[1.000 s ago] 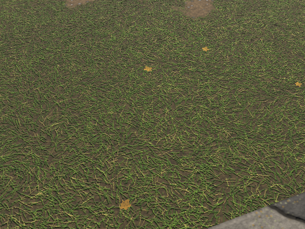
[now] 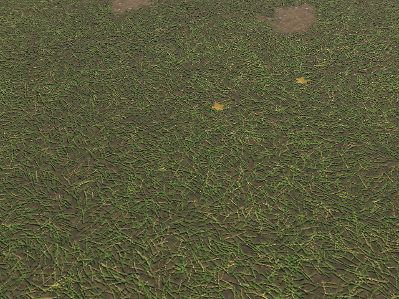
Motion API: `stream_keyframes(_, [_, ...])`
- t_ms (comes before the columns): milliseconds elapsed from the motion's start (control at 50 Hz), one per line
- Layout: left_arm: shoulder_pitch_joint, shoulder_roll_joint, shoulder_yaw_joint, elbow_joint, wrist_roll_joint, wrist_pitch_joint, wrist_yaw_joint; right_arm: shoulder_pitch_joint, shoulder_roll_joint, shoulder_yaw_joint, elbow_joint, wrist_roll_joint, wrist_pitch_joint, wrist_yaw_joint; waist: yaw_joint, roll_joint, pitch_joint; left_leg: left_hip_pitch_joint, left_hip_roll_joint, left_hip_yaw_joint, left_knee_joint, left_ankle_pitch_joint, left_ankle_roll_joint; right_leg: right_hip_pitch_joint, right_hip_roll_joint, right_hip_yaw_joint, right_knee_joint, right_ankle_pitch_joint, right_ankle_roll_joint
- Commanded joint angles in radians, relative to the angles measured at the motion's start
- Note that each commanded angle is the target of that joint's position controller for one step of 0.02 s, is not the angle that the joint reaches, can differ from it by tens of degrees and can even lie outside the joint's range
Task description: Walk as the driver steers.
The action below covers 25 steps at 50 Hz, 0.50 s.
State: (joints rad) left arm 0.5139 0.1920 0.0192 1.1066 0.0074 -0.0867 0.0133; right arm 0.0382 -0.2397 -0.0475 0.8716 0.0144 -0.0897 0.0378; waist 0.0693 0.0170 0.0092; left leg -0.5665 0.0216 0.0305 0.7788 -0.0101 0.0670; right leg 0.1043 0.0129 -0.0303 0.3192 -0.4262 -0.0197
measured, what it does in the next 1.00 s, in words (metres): goes down: left foot, then right foot 0.17 m lower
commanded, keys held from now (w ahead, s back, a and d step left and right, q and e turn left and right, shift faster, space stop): w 0.46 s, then w+q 0.54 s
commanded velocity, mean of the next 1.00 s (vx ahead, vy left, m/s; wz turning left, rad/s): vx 0.49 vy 0.00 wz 0.20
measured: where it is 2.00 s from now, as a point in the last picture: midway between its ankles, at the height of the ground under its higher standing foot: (180, 182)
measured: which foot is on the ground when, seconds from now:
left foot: up 0.00-0.00, down 0.02-0.58, up 0.60-1.00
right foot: down 0.00-0.04, up 0.06-0.56, down 0.58-1.00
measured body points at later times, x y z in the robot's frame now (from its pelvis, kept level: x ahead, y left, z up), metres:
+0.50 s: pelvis +0.28 -0.04 -0.04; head +0.30 -0.04 +0.40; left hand +0.54 +0.17 -0.11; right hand +0.18 -0.30 -0.18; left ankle +0.09 +0.11 -0.73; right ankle +0.48 -0.18 -0.75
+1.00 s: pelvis +0.58 -0.08 -0.16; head +0.59 -0.07 +0.29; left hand +0.48 +0.16 -0.31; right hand +0.84 -0.25 -0.25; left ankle +0.73 +0.09 -0.84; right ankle +0.47 -0.19 -0.89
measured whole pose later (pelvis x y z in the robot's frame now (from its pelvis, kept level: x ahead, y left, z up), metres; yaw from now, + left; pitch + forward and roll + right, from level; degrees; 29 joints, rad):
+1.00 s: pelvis +0.58 -0.08 -0.16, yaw +14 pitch +2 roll -2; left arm 0.40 0.22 0.05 1.01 0.00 -0.08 0.04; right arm 0.07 -0.22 -0.07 0.72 0.02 -0.03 0.03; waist 0.06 0.02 -0.01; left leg -0.73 0.05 -0.02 0.79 0.04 0.06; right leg 0.02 0.01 -0.24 0.36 -0.41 -0.01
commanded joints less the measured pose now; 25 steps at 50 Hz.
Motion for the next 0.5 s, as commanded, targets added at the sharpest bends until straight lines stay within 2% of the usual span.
stream_keyframes(20, [-0.187,0.15,0.023,-0.096,-0.002,-0.004,-0.002,0.497,-0.17,-0.077,0.122,-0.001,-0.012,0.003,-0.328,-0.108,-0.072,0.65,-0.057,0.041,-0.034,-0.051,0.063,-0.426,-0.152,0.022,0.466,0.974,-0.104])
stream_keyframes(40, [-0.167,0.089,0.01,-0.111,0.001,-0.019,-0.015,0.612,-0.251,-0.094,0.151,0.004,-0.012,0.001,-0.356,0.107,-0.113,0.797,0.092,-0.144,-0.18,-0.177,0.155,-0.609,-0.034,-0.003,0.95,0.514,-0.063])
stream_keyframes(60, [0.027,-0.014,-0.015,-0.085,-0.012,-0.051,-0.034,0.421,-0.177,-0.042,0.069,0.004,-0.012,0.008,-0.159,0.318,-0.155,0.772,0.285,-0.566,-0.239,-0.049,0.277,-0.814,0.087,0.146,1.239,-0.185,-0.077])
stream_keyframes(80, [0.001,0.037,0.0,-0.104,-0.073,-0.08,-0.045,0.411,-0.118,-0.02,0.057,0.0,-0.013,0.017,-0.154,0.314,-0.14,0.705,0.371,-0.781,-0.457,0.003,0.359,-0.914,0.087,0.237,1.308,-0.16,-0.094])
stream_keyframes(100, [-0.168,0.091,0.012,-0.188,-0.102,-0.069,-0.034,0.382,-0.094,-0.017,0.071,0.004,-0.023,0.036,-0.145,0.163,-0.025,0.589,0.377,-0.732,-0.499,-0.141,0.315,-0.998,0.032,0.192,1.3,-0.058,-0.113])
stream_keyframes(120, [-0.218,0.111,0.016,-0.212,-0.075,-0.042,-0.019,0.277,-0.085,-0.004,0.043,0.001,-0.032,0.047,-0.1,0.005,0.041,0.421,0.357,-0.622,-0.495,-0.131,0.289,-0.964,-0.027,0.169,1.231,0.026,-0.107])
stream_keyframes(140, [-0.192,0.105,0.018,-0.207,-0.048,-0.008,-0.009,0.198,-0.089,0.001,0.024,-0.009,-0.04,0.051,-0.056,-0.012,0.049,0.277,0.333,-0.54,-0.501,-0.129,0.269,-0.863,-0.077,0.172,1.168,0.073,-0.094])
stream_keyframes(160, [-0.141,0.106,0.018,-0.201,-0.038,0.013,-0.006,0.148,-0.081,0.008,0.011,-0.003,-0.041,0.035,-0.015,0.0,0.061,0.183,0.294,-0.457,-0.556,-0.133,0.255,-0.786,-0.126,0.176,1.083,0.08,-0.067])
stream_keyframes(180, [-0.133,0.106,0.023,-0.207,-0.036,0.025,-0.005,0.143,-0.073,0.012,0.021,0.0,-0.038,0.021,0.01,0.013,0.086,0.134,0.249,-0.384,-0.585,-0.178,0.231,-0.75,-0.154,0.169,0.97,0.12,-0.045])
stream_keyframes(220, [-0.266,0.118,0.025,-0.266,-0.011,0.023,-0.007,0.216,-0.104,0.009,0.056,-0.001,-0.032,-0.017,-0.025,0.017,0.105,0.149,0.186,-0.257,-0.609,-0.032,0.202,-0.754,-0.166,0.113,0.731,0.265,-0.015])
stream_keyframes(240, [-0.287,0.093,0.018,-0.265,0.0,0.02,-0.013,0.26,-0.127,-0.001,0.077,-0.012,-0.023,-0.033,-0.038,-0.022,0.05,0.167,0.162,-0.19,-0.572,0.034,0.183,-0.688,-0.157,0.087,0.66,0.366,-0.015])
stream_keyframes(260, [-0.26,0.086,0.021,-0.26,0.002,0.012,-0.031,0.302,-0.141,-0.008,0.097,-0.021,-0.021,-0.036,-0.034,-0.026,-0.001,0.202,0.17,-0.176,-0.526,0.052,0.176,-0.65,-0.14,0.078,0.677,0.473,-0.028])
stream_keyframes(280, [-0.248,0.092,0.027,-0.242,-0.009,0.011,-0.042,0.328,-0.143,-0.01,0.096,-0.021,-0.02,-0.036,-0.041,-0.043,-0.026,0.232,0.152,-0.14,-0.499,0.002,0.17,-0.644,-0.121,0.044,0.669,0.563,-0.035])
stream_keyframes(300, [-0.345,0.099,0.032,-0.273,-0.021,0.001,-0.054,0.41,-0.105,-0.005,0.128,-0.006,-0.024,-0.047,-0.096,0.012,0.011,0.402,0.18,-0.192,-0.459,-0.105,0.156,-0.845,-0.156,0.115,0.624,0.641,-0.049])
stream_keyframes(320, [-0.523,0.118,0.037,-0.344,-0.026,-0.016,-0.056,0.481,-0.103,-0.003,0.118,0.003,-0.032,-0.06,-0.165,0.019,0.064,0.562,0.178,-0.23,-0.454,-0.226,0.149,-1.061,-0.141,0.101,0.51,0.628,-0.05])
stream_keyframes(340, [-0.637,0.112,0.032,-0.384,-0.023,-0.031,-0.065,0.543,-0.1,-0.004,0.127,-0.001,-0.033,-0.068,-0.213,0.043,0.092,0.649,0.208,-0.286,-0.425,-0.293,0.15,-1.16,-0.148,0.112,0.437,0.62,-0.051])
stream_keyframes(360, [-0.686,0.12,0.03,-0.415,-0.013,-0.046,-0.082,0.535,-0.084,-0.002,0.11,0.003,-0.031,-0.085,-0.206,0.041,0.105,0.642,0.191,-0.266,-0.384,-0.334,0.128,-1.132,-0.165,0.138,0.294,0.733,-0.049])
stream_keyframes(380, [-0.702,0.107,0.023,-0.417,-0.01,-0.052,-0.105,0.526,-0.094,-0.003,0.091,-0.008,-0.03,-0.087,-0.221,0.012,0.108,0.515,0.16,-0.214,-0.377,-0.375,0.12,-0.989,-0.124,0.067,0.215,0.858,-0.042])
stream_keyframes(420, [-0.64,0.084,0.017,-0.405,-0.01,-0.047,-0.133,0.473,-0.123,-0.013,0.059,-0.004,-0.015,-0.074,-0.199,0.026,0.077,0.29,0.141,-0.159,-0.339,-0.407,0.096,-0.676,-0.085,0.049,0.211,0.981,-0.058])
stream_keyframes(440, [-0.627,0.093,0.019,-0.405,-0.019,-0.039,-0.133,0.476,-0.11,-0.013,0.06,0.003,-0.013,-0.067,-0.187,0.032,0.081,0.227,0.133,-0.142,-0.307,-0.43,0.08,-0.585,-0.071,0.046,0.218,0.996,-0.071])
stream_keyframes(460, [-0.622,0.1,0.019,-0.404,-0.026,-0.031,-0.13,0.48,-0.104,-0.013,0.056,0.008,-0.01,-0.061,-0.187,0.038,0.089,0.252,0.132,-0.139,-0.264,-0.447,0.065,-0.572,-0.069,0.051,0.199,0.965,-0.073])
stream_keyframes(480, [-0.628,0.108,0.018,-0.406,-0.027,-0.026,-0.124,0.495,-0.092,-0.012,0.054,0.016,-0.004,-0.06,-0.19,0.036,0.103,0.306,0.134,-0.158,-0.215,-0.457,0.051,-0.579,-0.076,0.067,0.162,0.913,-0.066])
stream_keyframes(500, [-0.605,0.119,0.019,-0.388,-0.027,-0.02,-0.115,0.493,-0.088,-0.014,0.055,0.022,0.008,-0.067,-0.18,0.04,0.116,0.368,0.132,-0.163,-0.14,-0.45,0.042,-0.585,-0.098,0.088,0.107,0.896,-0.053])
Next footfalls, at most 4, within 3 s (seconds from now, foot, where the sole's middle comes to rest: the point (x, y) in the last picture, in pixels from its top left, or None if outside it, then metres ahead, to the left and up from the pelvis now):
0.02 left None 0.13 0.11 -0.76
0.58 right None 0.51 -0.19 -0.93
1.10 left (203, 243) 0.77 0.08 -0.93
1.60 right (215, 177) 1.11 0.05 -0.93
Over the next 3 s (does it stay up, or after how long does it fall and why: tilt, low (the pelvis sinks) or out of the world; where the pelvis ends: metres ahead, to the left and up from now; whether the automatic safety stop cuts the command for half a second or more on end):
stays up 1.46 0.49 -0.15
